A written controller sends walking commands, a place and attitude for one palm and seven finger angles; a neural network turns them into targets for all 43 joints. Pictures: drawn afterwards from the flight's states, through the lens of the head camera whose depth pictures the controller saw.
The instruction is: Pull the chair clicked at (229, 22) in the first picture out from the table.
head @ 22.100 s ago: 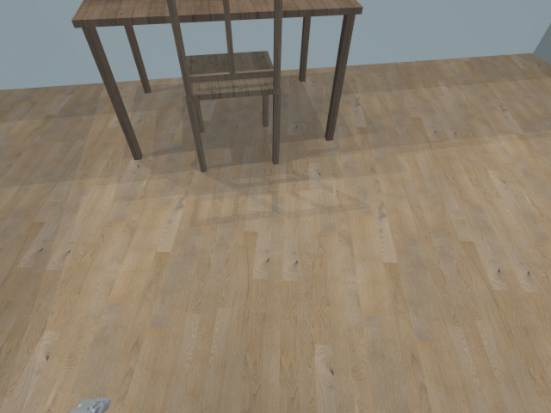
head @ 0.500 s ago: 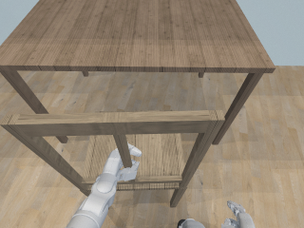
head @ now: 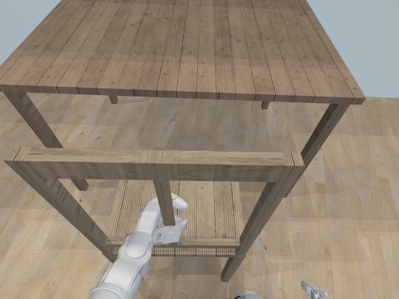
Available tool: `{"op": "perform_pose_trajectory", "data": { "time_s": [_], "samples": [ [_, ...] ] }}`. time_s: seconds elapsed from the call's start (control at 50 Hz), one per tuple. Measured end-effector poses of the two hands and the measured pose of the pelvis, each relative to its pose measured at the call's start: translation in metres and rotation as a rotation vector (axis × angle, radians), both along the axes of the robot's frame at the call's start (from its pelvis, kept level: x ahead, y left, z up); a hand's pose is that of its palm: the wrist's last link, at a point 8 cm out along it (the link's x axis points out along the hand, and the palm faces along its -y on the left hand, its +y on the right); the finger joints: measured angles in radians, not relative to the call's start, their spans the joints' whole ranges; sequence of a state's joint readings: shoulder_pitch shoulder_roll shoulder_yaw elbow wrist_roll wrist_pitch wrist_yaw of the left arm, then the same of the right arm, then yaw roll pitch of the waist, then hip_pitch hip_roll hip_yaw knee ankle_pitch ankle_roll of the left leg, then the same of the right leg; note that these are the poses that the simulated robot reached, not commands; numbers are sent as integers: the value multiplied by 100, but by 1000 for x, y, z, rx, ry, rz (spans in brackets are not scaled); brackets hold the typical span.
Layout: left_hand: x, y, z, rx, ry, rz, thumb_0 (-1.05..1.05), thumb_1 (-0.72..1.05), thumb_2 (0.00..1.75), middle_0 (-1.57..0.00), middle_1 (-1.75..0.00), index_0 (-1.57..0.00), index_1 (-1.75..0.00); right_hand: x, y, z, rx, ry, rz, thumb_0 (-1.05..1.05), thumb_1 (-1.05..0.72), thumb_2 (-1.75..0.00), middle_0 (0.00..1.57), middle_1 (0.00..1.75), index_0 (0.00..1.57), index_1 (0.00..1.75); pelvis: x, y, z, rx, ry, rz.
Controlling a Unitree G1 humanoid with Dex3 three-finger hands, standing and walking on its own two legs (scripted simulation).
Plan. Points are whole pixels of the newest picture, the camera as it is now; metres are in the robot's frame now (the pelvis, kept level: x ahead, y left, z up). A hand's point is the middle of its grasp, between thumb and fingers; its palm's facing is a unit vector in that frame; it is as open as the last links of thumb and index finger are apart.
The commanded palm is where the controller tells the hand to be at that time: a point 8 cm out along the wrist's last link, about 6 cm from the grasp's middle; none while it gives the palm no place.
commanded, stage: open the thumb and straighten the fingers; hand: left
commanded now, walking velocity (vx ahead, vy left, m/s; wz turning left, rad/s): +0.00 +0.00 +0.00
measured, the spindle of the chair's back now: (168, 216) +0.29 +0.07 -0.03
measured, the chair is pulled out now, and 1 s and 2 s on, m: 0.27 0.27 0.27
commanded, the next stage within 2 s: draw the fingers out of the gap in 0.58 s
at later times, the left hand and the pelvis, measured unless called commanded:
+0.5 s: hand (168, 229) +0.28 +0.07 -0.06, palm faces -0.22 -0.97 -0.12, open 16.5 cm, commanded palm +0.27 +0.13 -0.03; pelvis +0.01 +0.00 -0.03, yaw +2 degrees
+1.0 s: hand (159, 265) +0.20 +0.09 -0.06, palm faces -0.20 -0.97 -0.11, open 17.5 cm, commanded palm +0.20 +0.13 -0.04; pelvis +0.01 +0.00 -0.04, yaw +3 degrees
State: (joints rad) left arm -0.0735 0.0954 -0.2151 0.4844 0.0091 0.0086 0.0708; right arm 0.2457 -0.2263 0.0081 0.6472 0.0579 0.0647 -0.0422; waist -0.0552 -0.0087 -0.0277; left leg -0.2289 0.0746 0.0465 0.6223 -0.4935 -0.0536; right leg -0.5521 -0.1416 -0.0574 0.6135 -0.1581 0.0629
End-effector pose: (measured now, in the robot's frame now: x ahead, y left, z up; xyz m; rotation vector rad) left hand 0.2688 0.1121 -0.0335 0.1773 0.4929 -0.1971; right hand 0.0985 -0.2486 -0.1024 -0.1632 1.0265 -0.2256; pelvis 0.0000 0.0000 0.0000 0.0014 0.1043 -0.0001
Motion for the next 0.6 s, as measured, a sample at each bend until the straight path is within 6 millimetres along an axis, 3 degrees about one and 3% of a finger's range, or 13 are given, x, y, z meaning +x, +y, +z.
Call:
{"op": "perform_pose_trajectory", "data": {
  "time_s": [0.14, 0.28, 0.5, 0.6],
  "samples": [
    [6, 6, -2, 4, 16, -11, 2, 2, 47, -39, -135, -48, -141, 14, -5, -4, -17, -61, 34, 1, -90, -90, 20, 30, 20, 30, -1, 2, -9, 5, 68, 8],
    [3, 10, -4, 10, 29, -4, 0, -37, 28, -36, -110, -38, -112, 33, 2, -11, 0, -117, 69, 1, -90, -90, 20, 30, 20, 30, 2, 3, -17, 9, 103, 17],
    [1, 16, -9, 7, 42, 14, -1, -53, 21, -13, -40, -14, -40, 59, 8, -17, 12, -171, 109, 1, -90, -90, 20, 30, 20, 30, 10, -2, -26, 7, 133, 30],
    [-3, 18, -9, 3, 43, 14, -1, -54, 20, -6, -17, -6, -17, 67, 5, -16, -6, -193, 116, 1, -90, -90, 20, 30, 20, 30, 13, -3, -29, 1, 140, 38]
  ]
}}
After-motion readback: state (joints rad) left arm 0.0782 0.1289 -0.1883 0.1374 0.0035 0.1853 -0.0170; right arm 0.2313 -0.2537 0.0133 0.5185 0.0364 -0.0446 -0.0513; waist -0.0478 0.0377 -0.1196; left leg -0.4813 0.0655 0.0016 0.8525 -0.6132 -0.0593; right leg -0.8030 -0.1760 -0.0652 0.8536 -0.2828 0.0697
